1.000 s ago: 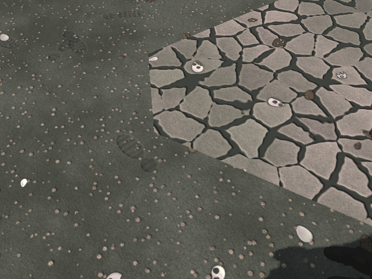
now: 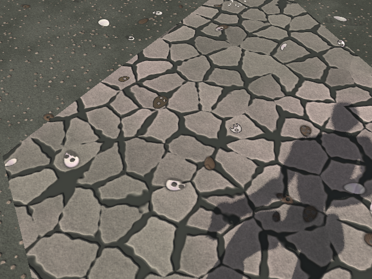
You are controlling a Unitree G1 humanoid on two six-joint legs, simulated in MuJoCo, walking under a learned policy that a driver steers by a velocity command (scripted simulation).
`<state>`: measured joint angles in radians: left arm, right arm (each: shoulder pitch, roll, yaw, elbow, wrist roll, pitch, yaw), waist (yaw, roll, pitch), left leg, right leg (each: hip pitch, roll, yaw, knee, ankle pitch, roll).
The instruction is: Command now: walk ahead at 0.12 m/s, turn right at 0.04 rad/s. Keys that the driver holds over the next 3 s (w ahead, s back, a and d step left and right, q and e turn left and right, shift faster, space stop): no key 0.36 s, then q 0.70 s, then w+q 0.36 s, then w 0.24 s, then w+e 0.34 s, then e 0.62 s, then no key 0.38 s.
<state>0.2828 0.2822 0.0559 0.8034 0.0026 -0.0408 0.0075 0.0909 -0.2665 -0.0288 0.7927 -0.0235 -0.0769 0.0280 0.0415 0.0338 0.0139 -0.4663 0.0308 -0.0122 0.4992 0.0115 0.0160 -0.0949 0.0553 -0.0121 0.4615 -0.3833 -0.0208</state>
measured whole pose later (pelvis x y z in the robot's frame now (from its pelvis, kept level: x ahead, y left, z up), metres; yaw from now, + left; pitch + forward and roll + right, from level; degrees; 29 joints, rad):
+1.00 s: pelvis +0.08 -0.02 +0.01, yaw +18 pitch +2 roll +0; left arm 0.12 0.27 0.07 0.82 -0.01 -0.02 0.04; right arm 0.13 -0.30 -0.09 0.78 0.02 0.05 -0.04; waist -0.02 0.02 0.03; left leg -0.36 -0.11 -0.20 0.45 -0.12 0.01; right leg -0.31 0.04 0.09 0.55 -0.30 0.05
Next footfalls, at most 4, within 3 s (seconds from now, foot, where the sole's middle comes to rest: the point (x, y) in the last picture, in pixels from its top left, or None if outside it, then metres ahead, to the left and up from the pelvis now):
0.26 right None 0.08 -0.14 -0.77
1.02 right None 0.17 -0.12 -0.77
1.52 left None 0.12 0.19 -0.77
2.02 right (122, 263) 0.53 0.28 -0.77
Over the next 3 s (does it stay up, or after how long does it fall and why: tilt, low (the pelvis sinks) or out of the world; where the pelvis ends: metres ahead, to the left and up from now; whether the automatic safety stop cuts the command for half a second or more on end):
stays up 0.51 0.35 0.01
